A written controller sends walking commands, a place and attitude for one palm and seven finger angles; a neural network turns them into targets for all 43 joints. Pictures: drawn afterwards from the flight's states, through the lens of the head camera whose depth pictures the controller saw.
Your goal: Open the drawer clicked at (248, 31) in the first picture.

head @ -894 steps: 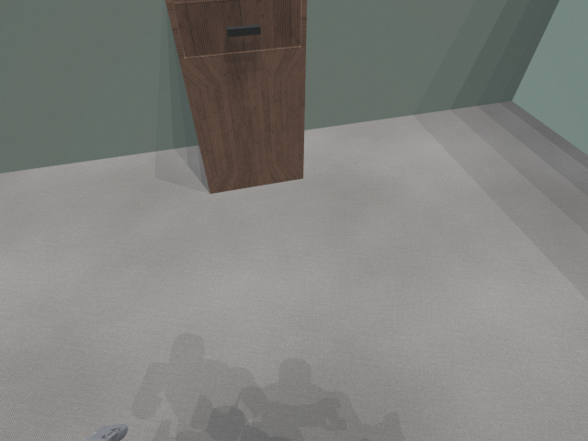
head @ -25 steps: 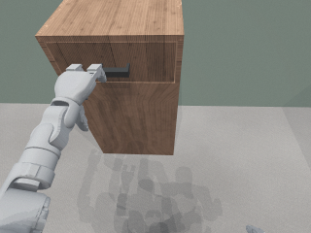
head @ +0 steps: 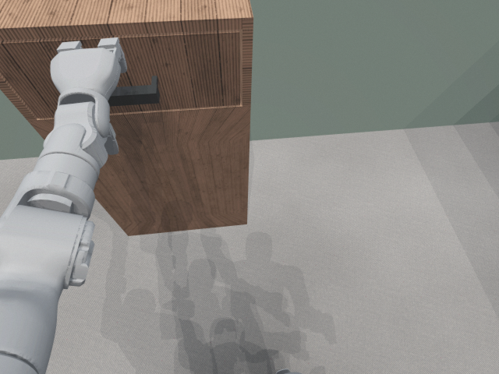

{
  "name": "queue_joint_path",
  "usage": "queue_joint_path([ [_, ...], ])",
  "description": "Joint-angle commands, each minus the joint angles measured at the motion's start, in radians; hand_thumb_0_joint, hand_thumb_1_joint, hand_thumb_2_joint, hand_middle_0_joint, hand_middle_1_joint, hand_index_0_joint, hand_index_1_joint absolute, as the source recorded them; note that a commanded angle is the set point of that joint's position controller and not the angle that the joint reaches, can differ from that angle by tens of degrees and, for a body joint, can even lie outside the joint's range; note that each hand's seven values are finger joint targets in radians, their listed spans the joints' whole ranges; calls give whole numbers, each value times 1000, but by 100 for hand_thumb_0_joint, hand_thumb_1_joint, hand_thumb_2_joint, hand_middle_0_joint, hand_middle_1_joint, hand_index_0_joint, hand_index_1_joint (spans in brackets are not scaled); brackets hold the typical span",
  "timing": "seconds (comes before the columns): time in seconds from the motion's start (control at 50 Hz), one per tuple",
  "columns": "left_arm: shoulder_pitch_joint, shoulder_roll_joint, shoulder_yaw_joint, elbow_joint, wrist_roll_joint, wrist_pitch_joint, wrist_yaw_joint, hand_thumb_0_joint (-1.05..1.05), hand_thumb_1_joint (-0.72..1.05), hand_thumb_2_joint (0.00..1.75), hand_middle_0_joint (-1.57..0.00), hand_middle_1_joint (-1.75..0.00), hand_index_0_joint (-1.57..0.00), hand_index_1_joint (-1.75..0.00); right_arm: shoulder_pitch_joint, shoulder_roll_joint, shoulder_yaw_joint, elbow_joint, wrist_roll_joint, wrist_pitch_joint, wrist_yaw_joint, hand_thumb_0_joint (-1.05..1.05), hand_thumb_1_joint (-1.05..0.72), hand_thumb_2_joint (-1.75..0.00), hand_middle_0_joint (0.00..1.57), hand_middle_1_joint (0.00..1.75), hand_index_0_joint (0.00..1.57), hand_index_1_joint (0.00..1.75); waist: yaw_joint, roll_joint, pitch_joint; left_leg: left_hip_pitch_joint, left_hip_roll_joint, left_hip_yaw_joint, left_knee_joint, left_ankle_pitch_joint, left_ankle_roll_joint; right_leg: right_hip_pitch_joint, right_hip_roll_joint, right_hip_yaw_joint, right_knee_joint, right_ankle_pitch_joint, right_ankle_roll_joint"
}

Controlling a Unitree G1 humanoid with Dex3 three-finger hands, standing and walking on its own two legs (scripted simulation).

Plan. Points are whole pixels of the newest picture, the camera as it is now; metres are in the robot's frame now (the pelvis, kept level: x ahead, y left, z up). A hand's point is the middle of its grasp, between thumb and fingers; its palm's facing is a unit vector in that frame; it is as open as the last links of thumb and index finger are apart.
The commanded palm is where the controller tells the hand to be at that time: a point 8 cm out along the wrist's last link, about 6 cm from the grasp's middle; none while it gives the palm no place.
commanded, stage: move the hooked fingers above the handle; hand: left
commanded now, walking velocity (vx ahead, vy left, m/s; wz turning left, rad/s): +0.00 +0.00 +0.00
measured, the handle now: (127, 88) +0.65 +0.19 +0.04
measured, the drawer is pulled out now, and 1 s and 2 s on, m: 0.00 0.00 0.00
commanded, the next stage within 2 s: none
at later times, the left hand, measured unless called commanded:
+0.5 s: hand (143, 69) +0.60 +0.13 +0.12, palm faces +0.09 -0.03 -1.00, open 13.5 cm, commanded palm +0.58 +0.16 +0.14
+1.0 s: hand (133, 79) +0.60 +0.16 +0.10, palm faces +0.07 -0.08 -0.99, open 13.8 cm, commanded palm +0.60 +0.15 +0.14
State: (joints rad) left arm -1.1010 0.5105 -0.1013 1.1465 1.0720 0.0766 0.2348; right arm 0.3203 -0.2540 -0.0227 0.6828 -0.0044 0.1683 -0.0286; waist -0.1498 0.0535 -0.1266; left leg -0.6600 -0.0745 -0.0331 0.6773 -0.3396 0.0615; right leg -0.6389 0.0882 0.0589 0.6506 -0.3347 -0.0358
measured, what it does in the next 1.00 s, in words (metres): stands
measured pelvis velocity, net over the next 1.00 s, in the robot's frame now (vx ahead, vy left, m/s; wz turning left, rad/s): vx -0.01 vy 0.01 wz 0.00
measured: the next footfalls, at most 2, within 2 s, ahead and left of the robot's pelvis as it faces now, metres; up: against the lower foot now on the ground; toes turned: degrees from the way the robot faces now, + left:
none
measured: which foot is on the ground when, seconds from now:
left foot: down 0.00-1.00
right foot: down 0.00-1.00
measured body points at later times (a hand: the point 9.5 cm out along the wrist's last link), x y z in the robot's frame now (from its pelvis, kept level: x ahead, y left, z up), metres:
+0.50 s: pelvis -0.01 +0.01 -0.02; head +0.13 +0.01 +0.41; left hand +0.59 +0.13 +0.17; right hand -0.10 -0.24 -0.13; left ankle -0.03 +0.08 -0.72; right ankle -0.03 -0.10 -0.72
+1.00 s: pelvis -0.01 +0.01 -0.02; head +0.14 +0.03 +0.40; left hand +0.59 +0.16 +0.15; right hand -0.07 -0.27 -0.12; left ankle -0.03 +0.08 -0.72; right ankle -0.03 -0.10 -0.72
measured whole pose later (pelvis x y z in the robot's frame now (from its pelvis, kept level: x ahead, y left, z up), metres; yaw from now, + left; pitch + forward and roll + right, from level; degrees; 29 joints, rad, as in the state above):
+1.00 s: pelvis -0.01 +0.01 -0.02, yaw +0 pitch +28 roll -4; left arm -1.42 0.56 -0.13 1.34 1.11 0.06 0.24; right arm 0.42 -0.29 -0.01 0.70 -0.05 0.10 0.00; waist -0.29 0.06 -0.16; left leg -0.94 -0.06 -0.08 0.86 -0.40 0.06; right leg -0.88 0.11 0.00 0.75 -0.36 -0.03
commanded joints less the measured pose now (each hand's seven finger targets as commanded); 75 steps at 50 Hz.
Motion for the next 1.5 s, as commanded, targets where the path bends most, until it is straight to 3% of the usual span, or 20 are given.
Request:
queue_joint_path([
  [0.0, -553, 141, -47, -66, -17, 77, -54, 0, -50, 30, -30, -120, -30, -120, 199, -171, -71, -37, 10, -16, -4, 0, -90, -90, 20, 30, 20, 30, -75, -85, -498, 302, 50, 11, 3, 546, -9, 244, -27, -37, -59, 516, 14],
  [0.1, -705, 69, -114, -206, -78, -95, -191, 0, -50, 30, -30, -120, -30, -120, 249, -173, -78, 4, 2, -43, -15, 0, -90, -90, 20, 30, 20, 30, -125, 28, -466, 428, 66, -35, 16, 592, 1, 97, -19, -31, -89, 442, 16],
  [0.2, -776, 269, 46, -168, -21, -187, -76, 0, -50, 30, -30, -120, -30, -120, 309, -172, -58, 40, -15, -71, -20, 0, -90, -90, 20, 30, 20, 30, -103, 164, -433, 327, 66, -46, 52, 542, -25, -30, -3, -47, -27, 327, -12],
  [0.32, -681, 438, 150, 77, 94, 13, 120, 0, -50, 30, -30, -120, -30, -120, 321, -194, -25, -11, -51, -52, 0, 0, -90, -90, 20, 30, 20, 30, -77, 115, -539, 103, 53, -5, 114, 524, -24, 71, -6, -68, 65, 392, -11],
  [0.36, -701, 388, 93, 145, 114, 109, 120, 0, -50, 30, -30, -120, -30, -120, 327, -206, -29, -7, -45, -41, 11, 0, -90, -90, 20, 30, 20, 30, -97, 92, -532, 85, 63, 4, 113, 507, -21, 79, -5, -69, 55, 404, -4],
  [0.42, -733, 481, 129, 162, 120, 194, 78, 0, -50, 30, -30, -120, -30, -120, 331, -227, -28, -11, -31, -9, 8, 0, -90, -90, 20, 30, 20, 30, -101, 22, -595, 65, 64, 16, 103, 486, -9, 169, -9, -50, 43, 450, 9],
  [0.52, -718, 415, 52, 217, 72, 226, -51, 0, -50, 30, -30, -120, -30, -120, 305, -218, -18, -28, 1, 6, -13, 0, -90, -90, 20, 30, 20, 30, -136, -38, -453, 16, 66, 21, 50, 354, 4, 179, -17, -41, -15, 400, 25],
  [0.56, -709, 420, 47, 164, 52, 160, -125, 0, -50, 30, -30, -120, -30, -120, 309, -213, -20, -41, 14, -8, -27, 0, -90, -90, 20, 30, 20, 30, -135, -47, -429, 26, 66, 12, 40, 318, 11, 172, -17, -34, -33, 371, 27],
  [0.62, -776, 312, -27, -3, 39, 1, -198, 0, -50, 30, -30, -120, -30, -120, 330, -193, -29, -44, 19, -40, -39, 0, -90, -90, 20, 30, 20, 30, -147, 80, -449, 186, 81, -25, 48, 374, 13, 43, -9, -39, -41, 311, 18],
  [0.68, -831, 216, -55, -168, 6, -108, -192, 0, -50, 30, -30, -120, -30, -120, 361, -184, -53, -15, 5, -72, -25, 0, -90, -90, 20, 30, 20, 30, -143, 223, -540, 437, 109, -84, 88, 531, -18, -132, 6, -61, -28, 246, 7],
  [0.76, -855, 113, -83, -187, -54, -187, -151, 0, -50, 30, -30, -120, -30, -120, 383, -180, -66, 22, -13, -91, -13, 0, -90, -90, 20, 30, 20, 30, -172, 205, -502, 465, 113, -120, 117, 553, -46, -251, 9, -82, -4, 200, 6],
  [0.86, -859, 177, -12, -40, -11, -98, 5, 0, -50, 30, -30, -120, -30, -120, 382, -187, -44, 50, -38, -85, 13, 0, -90, -90, 20, 30, 20, 30, -169, 192, -456, 299, 94, -96, 136, 485, -42, -242, 10, -97, 39, 193, -7],
  [0.94, -868, 270, 26, 50, 71, 39, 72, 0, -50, 30, -30, -120, -30, -120, 369, -202, -31, 34, -44, -61, 24, 0, -90, -90, 20, 30, 20, 30, -158, 196, -526, 232, 88, -62, 158, 524, -31, -145, 6, -90, 61, 270, -8],
  [1.02, -868, 313, 26, 45, 83, 124, 22, 0, -50, 30, -30, -120, -30, -120, 362, -201, -30, 2, -30, -34, 19, 0, -90, -90, 20, 30, 20, 30, -153, 164, -625, 216, 79, -31, 159, 603, -16, 24, 2, -67, 61, 442, 5],
  [1.08, -823, 342, 39, 71, 75, 149, -36, 0, -50, 30, -30, -120, -30, -120, 357, -199, -28, -1, -18, -17, 10, 0, -90, -90, 20, 30, 20, 30, -143, 117, -584, 187, 75, -17, 133, 572, -9, 82, 3, -60, 33, 470, 10],
  [1.18, -704, 354, 38, 118, 50, 101, -130, 0, -50, 30, -30, -120, -30, -120, 336, -193, -19, -16, 1, -13, -15, 0, -90, -90, 20, 30, 20, 30, -137, 21, -437, 74, 70, 1, 77, 419, 6, 134, -6, -42, -15, 443, 17],
  [1.22, -693, 410, 74, 47, 53, 38, -152, 0, -50, 30, -30, -120, -30, -120, 334, -187, -20, -29, 1, -17, -27, 0, -90, -90, 20, 30, 20, 30, -114, 35, -475, 70, 65, 6, 77, 433, 7, 185, -11, -24, -9, 485, 16],
  [1.26, -697, 332, 29, -38, 43, -30, -165, 0, -50, 30, -30, -120, -30, -120, 336, -174, -30, -36, -1, -31, -29, 0, -90, -90, 20, 30, 20, 30, -110, 82, -493, 137, 67, -3, 75, 456, 6, 147, -8, -26, -17, 460, 10],
  [1.38, -748, 326, 66, -165, -10, -154, -115, 0, -50, 30, -30, -120, -30, -120, 368, -175, -58, -5, -13, -58, -22, 0, -90, -90, 20, 30, 20, 30, -123, 123, -527, 267, 78, -28, 93, 490, -2, 28, 3, -39, -22, 360, 6],
  [1.48, -796, 316, 67, -106, 2, -117, -19, 0, -50, 30, -30, -120, -30, -120, 375, -187, -58, 31, -26, -72, 0, 0, -90, -90, 20, 30, 20, 30, -136, 160, -511, 278, 79, -40, 113, 510, -17, -59, 6, -61, -3, 306, 2],
])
